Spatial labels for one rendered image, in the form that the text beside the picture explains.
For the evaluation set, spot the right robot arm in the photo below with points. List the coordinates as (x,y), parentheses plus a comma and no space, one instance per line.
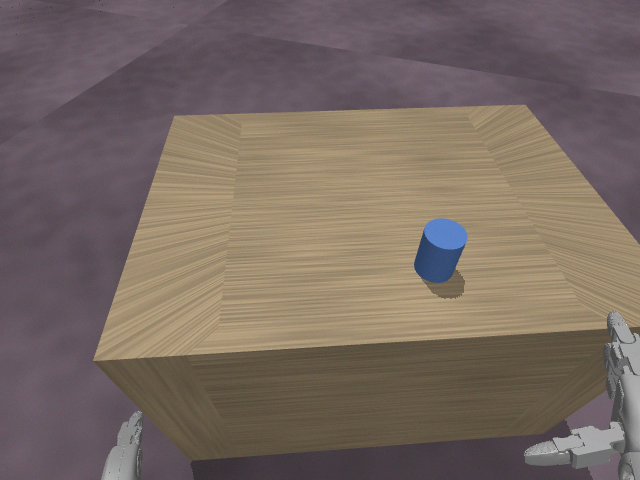
(629,466)

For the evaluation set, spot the right robot hand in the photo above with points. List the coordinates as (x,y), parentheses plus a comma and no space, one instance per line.
(589,446)

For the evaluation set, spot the can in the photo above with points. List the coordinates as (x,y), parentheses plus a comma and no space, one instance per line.
(440,248)

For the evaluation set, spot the left robot hand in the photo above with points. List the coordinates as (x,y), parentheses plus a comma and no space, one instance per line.
(124,460)

